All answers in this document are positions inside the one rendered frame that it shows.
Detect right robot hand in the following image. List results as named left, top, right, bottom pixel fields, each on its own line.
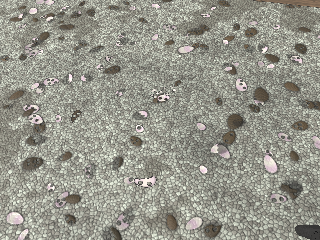
left=295, top=225, right=320, bottom=240

